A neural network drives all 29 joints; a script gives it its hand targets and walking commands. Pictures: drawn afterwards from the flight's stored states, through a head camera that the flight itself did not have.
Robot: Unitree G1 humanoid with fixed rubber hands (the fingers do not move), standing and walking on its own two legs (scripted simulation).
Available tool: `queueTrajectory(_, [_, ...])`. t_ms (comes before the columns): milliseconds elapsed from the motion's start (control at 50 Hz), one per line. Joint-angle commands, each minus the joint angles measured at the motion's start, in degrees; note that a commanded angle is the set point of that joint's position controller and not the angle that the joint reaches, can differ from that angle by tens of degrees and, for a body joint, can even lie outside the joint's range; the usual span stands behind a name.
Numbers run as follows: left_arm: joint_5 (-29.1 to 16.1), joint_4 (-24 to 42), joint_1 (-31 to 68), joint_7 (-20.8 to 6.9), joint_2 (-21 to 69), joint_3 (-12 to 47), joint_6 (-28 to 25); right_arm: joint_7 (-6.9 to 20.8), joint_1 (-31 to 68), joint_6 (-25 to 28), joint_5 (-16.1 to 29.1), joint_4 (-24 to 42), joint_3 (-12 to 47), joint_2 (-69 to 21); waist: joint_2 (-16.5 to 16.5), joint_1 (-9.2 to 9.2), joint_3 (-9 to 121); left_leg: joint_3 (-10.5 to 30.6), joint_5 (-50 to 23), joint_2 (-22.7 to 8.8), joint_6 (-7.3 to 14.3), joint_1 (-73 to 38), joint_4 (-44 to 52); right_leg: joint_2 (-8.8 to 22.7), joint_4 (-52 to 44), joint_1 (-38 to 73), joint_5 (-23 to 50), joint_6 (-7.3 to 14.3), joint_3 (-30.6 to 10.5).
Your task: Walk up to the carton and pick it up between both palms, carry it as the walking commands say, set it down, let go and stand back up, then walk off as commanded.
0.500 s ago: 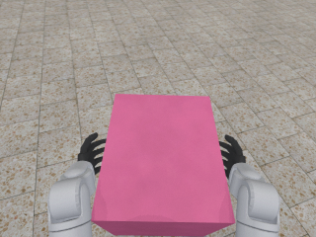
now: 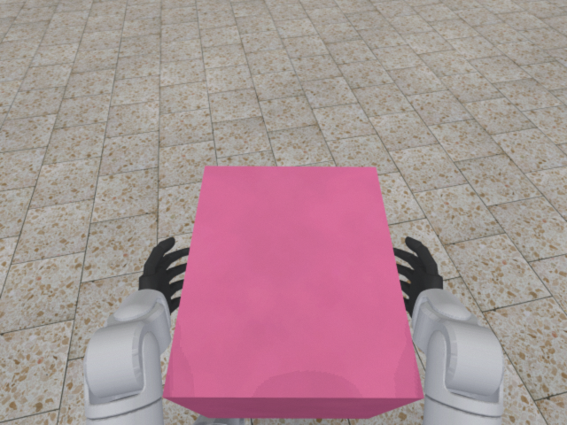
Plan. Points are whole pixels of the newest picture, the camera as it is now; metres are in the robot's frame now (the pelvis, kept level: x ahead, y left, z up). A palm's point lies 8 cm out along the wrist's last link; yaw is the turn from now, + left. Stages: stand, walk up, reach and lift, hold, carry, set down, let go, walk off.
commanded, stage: carry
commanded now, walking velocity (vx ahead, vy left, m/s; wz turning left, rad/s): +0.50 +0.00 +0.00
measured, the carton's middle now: (289, 296) +0.29 +0.01 -0.01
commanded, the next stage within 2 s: none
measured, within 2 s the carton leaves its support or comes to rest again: neither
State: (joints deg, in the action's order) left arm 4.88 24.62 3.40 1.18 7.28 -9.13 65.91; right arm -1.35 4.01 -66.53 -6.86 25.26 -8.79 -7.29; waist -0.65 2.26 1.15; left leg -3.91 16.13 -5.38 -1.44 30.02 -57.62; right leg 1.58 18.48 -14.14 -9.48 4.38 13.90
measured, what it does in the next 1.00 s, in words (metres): walks ahead: left foot, then right foot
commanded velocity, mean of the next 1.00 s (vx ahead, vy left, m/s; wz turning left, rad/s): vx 0.21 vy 0.00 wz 0.00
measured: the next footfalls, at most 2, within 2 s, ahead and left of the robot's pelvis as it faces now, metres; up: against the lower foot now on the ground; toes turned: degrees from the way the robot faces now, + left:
left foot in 0.28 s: +0.35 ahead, +0.14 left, +0.00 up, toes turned +9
right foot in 0.70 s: +0.61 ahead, -0.08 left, +0.00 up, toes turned +2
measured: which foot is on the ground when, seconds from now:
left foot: up 0.00-0.26, down 0.28-0.72, up 0.74-0.90, down 0.92-1.00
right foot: down 0.00-0.30, up 0.32-0.68, down 0.70-1.00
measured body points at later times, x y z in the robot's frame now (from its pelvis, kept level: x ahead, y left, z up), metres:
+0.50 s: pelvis +0.32 +0.05 +0.00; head +0.34 +0.07 +0.45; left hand +0.60 +0.20 +0.06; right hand +0.57 -0.14 +0.07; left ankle +0.31 +0.13 -0.75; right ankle +0.29 -0.10 -0.67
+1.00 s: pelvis +0.54 +0.01 -0.01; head +0.55 +0.00 +0.44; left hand +0.81 +0.17 +0.07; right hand +0.80 -0.17 +0.07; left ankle +0.50 +0.14 -0.75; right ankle +0.57 -0.07 -0.75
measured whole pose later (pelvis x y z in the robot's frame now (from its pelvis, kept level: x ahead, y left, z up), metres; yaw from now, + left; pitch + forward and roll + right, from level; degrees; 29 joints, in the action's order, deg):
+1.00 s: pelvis +0.54 +0.01 -0.01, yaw -2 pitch +3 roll +0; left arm 5.7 25.0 4.6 0.9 7.3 -9.1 67.3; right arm -1.4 5.1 -68.0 -6.9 25.7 -9.3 -7.3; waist -1.2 0.6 2.5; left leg -5.1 16.8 -4.0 -1.7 11.1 -26.3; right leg 0.6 24.5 -17.3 -10.2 3.8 12.2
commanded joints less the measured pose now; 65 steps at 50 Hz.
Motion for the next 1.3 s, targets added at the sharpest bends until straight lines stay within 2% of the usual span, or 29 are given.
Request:
queueTrajectory(0, [-23.19, 5.61, 23.31, -13.53, 46.6, 44.25, 0.44, 11.31, 21.86, 0.64, 20.94, 4.48, 44.67, -46.4, 7.63, -0.43, 15.76, -0.11, -5.15, -1.51, -0.65, 6.28, 6.76, 15.74, -10.24, 20.64, 13.08, 3.69, -13.9])
queueTrajectory(60, [-23.32, 6.44, 22.26, -13.75, 44.39, 44.2, 0.72, 10.83, 21.21, 0.49, 20.48, 4.94, 44.84, -45.63, 8.04, -0.25, 12.12, -2.61, -10.04, -0.98, -0.72, 5.47, 14.09, 13.79, -9.62, 20.67, 16.18, 2.68, -9.23])
queueTrajectory(180, [-22.63, 6.16, 21.86, -13.54, 41.82, 43.97, 2.43, 11.36, 22.01, -1.55, 20.91, 5.11, 44.27, -44.42, 9.7, -0.1, 6.68, -7.49, -12.93, 1.79, 0.15, -0.66, 25.75, 12.57, -4.9, 19.74, 20.65, 1.38, -5.55])
queueTrajectory(220, [-22.19, 5.67, 22.24, -13.37, 41.25, 43.95, 3.02, 11.71, 22.7, -2.22, 21.03, 4.04, 43.83, -44.17, 9.93, -0.21, 7.77, -9.54, -10.09, 3.05, 0.59, -6.44, 29.04, 12.11, 0.91, 19.38, 24.67, 0.15, -4.1])
queueTrajectory(240, [-22.05, 5.31, 22.7, -13.28, 40.85, 43.97, 3.34, 11.81, 22.26, -2.41, 21.0, 2.75, 43.53, -44.21, 8.14, -1.35, 10.08, -11.38, -10.76, 4.29, 1.01, -14.9, 32.8, 10.58, 8.4, 16.62, 26.56, -1.32, -1.69])
queueTrajectory(260, [-21.69, 5.04, 23.06, -13.22, 40.56, 44.21, 3.72, 11.9, 21.06, -2.51, 20.89, 1.26, 43.04, -44.04, 4.52, -2.76, 14.88, -8.9, -8.84, 3.32, 2.6, -28.98, 32.02, 8.81, 18.8, 8.94, 24.93, -3.13, -1.35])
queueTrajectory(280, [-21.77, 5.34, 24.56, -13.26, 40.74, 44.64, 4.2, 12.13, 20.2, -2.52, 20.23, -0.44, 42.13, -43.39, -7.26, -3.96, 18.44, 14.4, -4.23, -9.9, 9.45, -40.54, 36.69, 3.23, 37.13, -7.56, 12.62, -5.78, -1.82])
queueTrajectory(300, [-22.59, 6.45, 26.05, -13.47, 41.63, 45.57, 4.12, 12.3, 21.19, -2.12, 20.86, 0.22, 42.59, -44.38, -17.67, -3.67, 20.72, 34.98, -7.21, -19.58, 15.02, -48.14, 44.5, -4.3, 50.68, -21.67, -16.61, -6.12, -7.29])
queueTrajectory(320, [-22.36, 5.82, 26.79, -13.21, 42.96, 45.73, 3.8, 12.37, 24.46, -1.85, 22.17, 3.34, 42.6, -44.64, -12.27, -3.38, 22.03, 31.14, -13.96, -20.52, 15.57, -46.26, 42.98, 0.2, 57.28, -24.52, -17.71, -4.51, -13.6])
queueTrajectory(340, [-22.59, 4.9, 26.99, -13.16, 44.94, 45.7, 3.47, 12.38, 24.82, -1.42, 22.23, 3.25, 42.41, -45.85, -7.53, -3.27, 21.73, 24.64, -20.09, -18.55, 14.89, -43.38, 41.34, 2.5, 59.26, -24.38, -14.9, -4.21, -15.25])
queueTrajectory(360, [-22.3, 4.65, 27.16, -13.08, 46.57, 45.21, 2.96, 12.59, 25.78, -0.91, 22.99, 3.45, 43.17, -47.1, -3.35, -3.06, 19.72, 18.28, -22.66, -17.01, 12.59, -39.11, 42.06, 4.39, 56.1, -23.16, -11.49, -4.62, -15.97])
queueTrajectory(400, [-21.34, 3.99, 26.23, -12.67, 47.69, 44.52, 2.0, 13.08, 24.32, -0.39, 23.79, 2.48, 43.67, -47.78, -4.58, -2.59, 17.85, 9.41, -19.25, -13.63, 8.36, -35.2, 44.75, 6.15, 47.81, -20.19, -7.54, -5.91, -14.07])
queueTrajectory(440, [-20.3, 3.59, 25.22, -12.07, 47.9, 44.17, 1.3, 13.26, 24.16, 0.1, 23.89, 2.84, 44.03, -46.95, -6.43, -2.59, 14.93, 5.06, -19.76, -11.64, 8.02, -33.36, 46.94, 5.48, 40.55, -19.49, -4.69, -6.59, -10.87])
queueTrajectory(480, [-20.26, 4.12, 24.71, -11.5, 47.27, 44.73, 1.17, 13.22, 24.76, 0.12, 23.82, 4.75, 43.99, -45.34, -7.1, -3.0, 13.47, 1.34, -26.96, -10.51, 8.56, -34.03, 47.23, 4.09, 33.41, -19.51, -2.53, -7.16, -8.47])
queueTrajectory(540, [-20.1, 4.54, 23.71, -10.92, 45.71, 45.21, 1.99, 13.41, 23.77, -0.83, 23.22, 4.83, 43.0, -43.49, -8.94, -3.39, 11.66, -5.82, -36.86, -6.87, 7.36, -33.58, 44.57, 0.83, 19.52, -15.52, 1.87, -6.57, -3.7])
queueTrajectory(600, [-20.17, 4.31, 23.45, -11.17, 44.52, 44.9, 3.1, 13.32, 20.63, -1.72, 22.07, 2.52, 42.01, -42.62, -10.14, -3.84, 10.96, -6.79, -45.09, -7.0, 6.06, -35.51, 41.08, -1.57, 10.9, -11.56, 7.49, -5.72, -1.58])
queueTrajectory(660, [-20.27, 2.88, 23.1, -11.84, 43.84, 43.98, 3.78, 13.3, 23.34, -2.29, 21.71, 2.58, 41.77, -41.93, -5.59, -1.95, 13.79, -9.61, -38.38, -4.38, 1.69, -32.16, 29.14, -1.27, 0.58, 2.5, 19.99, -4.46, -0.72])
queueTrajectory(680, [-20.4, 2.49, 23.61, -12.1, 43.46, 43.39, 3.93, 13.29, 24.06, -2.57, 21.48, 2.18, 41.34, -41.92, -2.7, -1.61, 15.93, -8.84, -28.11, -3.35, 0.18, -26.45, 23.58, 3.31, 1.55, 10.31, 29.06, -3.69, -4.14])
queueTrajectory(700, [-19.93, 2.45, 24.06, -12.22, 42.84, 43.12, 4.02, 13.32, 25.02, -3.01, 21.57, 2.18, 41.18, -41.45, 3.99, -1.4, 17.43, -7.56, -9.61, -0.89, -0.72, -16.57, 16.89, 11.71, 5.05, 18.01, 44.87, -1.54, -12.71])
queueTrajectory(720, [-19.84, 1.25, 23.12, -12.39, 43.98, 42.83, 3.83, 12.89, 26.27, -3.45, 22.47, 3.25, 42.95, -42.31, 10.89, -0.85, 21.85, -2.89, 10.64, 1.17, -1.49, -9.04, 8.46, 21.06, 4.87, 25.69, 51.93, 5.95, -25.08])
queueTrajectory(740, [-20.41, -0.7, 21.55, -12.52, 44.72, 42.95, 3.89, 12.69, 25.77, -3.54, 22.4, 2.06, 43.08, -42.85, 10.56, -1.26, 24.26, 1.41, 14.97, 0.32, -0.63, -8.96, 8.18, 20.58, 3.55, 24.9, 48.41, 6.78, -25.49])
queueTrajectory(780, [-20.9, 0.78, 23.69, -12.83, 46.23, 43.34, 3.11, 12.69, 27.11, -2.91, 23.07, 3.11, 44.05, -44.8, 9.04, -1.27, 22.2, 3.38, 15.94, -0.51, 0.18, -9.67, 15.84, 17.56, 0.79, 19.92, 36.72, 4.02, -20.46])
queueTrajectory(840, [-21.83, 2.97, 26.17, -13.0, 47.58, 43.83, 2.25, 12.32, 28.14, -2.02, 23.22, 4.75, 43.98, -46.58, 8.31, -1.5, 23.04, 0.34, 11.12, 1.37, -0.44, -14.56, 24.28, 15.04, -0.73, 16.23, 26.44, 2.25, -15.72])
queueTrajectory(880, [-21.94, 3.64, 25.57, -12.93, 46.89, 44.38, 2.04, 12.1, 26.3, -1.76, 22.86, 4.94, 44.13, -46.67, 6.56, -2.14, 23.42, -1.54, 1.38, 1.65, -0.35, -19.3, 32.48, 12.81, 0.7, 13.81, 21.04, 0.86, -12.24])
queueTrajectory(940, [-21.28, 3.44, 25.26, -12.97, 45.57, 44.04, 2.46, 11.84, 25.6, -1.94, 22.22, 4.41, 43.92, -45.27, 3.53, -1.95, 20.36, 1.95, -10.18, -3.08, 0.41, -21.26, 36.5, 9.15, 3.57, 10.54, 13.27, -1.84, -9.62])
queueTrajectory(1000, [-21.44, 3.18, 26.75, -12.98, 43.9, 44.21, 3.1, 11.85, 25.97, -2.37, 21.86, 1.89, 43.22, -44.69, -0.45, -2.07, 18.01, 1.95, -18.82, -4.72, 0.57, -21.87, 33.7, 8.44, 5.9, 9.04, 18.75, -2.46, -9.88])
queueTrajectory(1120, [-20.29, -2.19, 26.26, -12.87, 43.95, 42.87, 3.98, 12.45, 25.47, -3.22, 21.44, -3.11, 41.37, -44.5, -0.94, -2.26, 16.43, 2.24, -31.85, -4.63, 1.32, -23.38, 30.71, 7.62, 11.07, 7.16, 25.96, -2.57, -8.96])
queueTrajectory(1200, [-20.72, -1.89, 27.75, -12.79, 44.54, 42.65, 3.78, 12.45, 27.48, -2.97, 22.13, -2.19, 41.41, -45.02, -1.25, -2.27, 17.16, 2.33, -36.34, -4.42, 1.76, -23.92, 28.65, 7.13, 13.47, 6.62, 27.4, -2.77, -8.48])
queueTrajectory(1280, [-20.98, -1.0, 28.05, -12.6, 44.75, 42.66, 3.49, 12.26, 27.94, -2.69, 22.52, -1.14, 41.59, -45.03, -0.7, -2.33, 18.51, 2.38, -35.99, -3.94, 2.11, -23.97, 27.22, 7.19, 14.69, 7.03, 29.25, -2.61, -8.62])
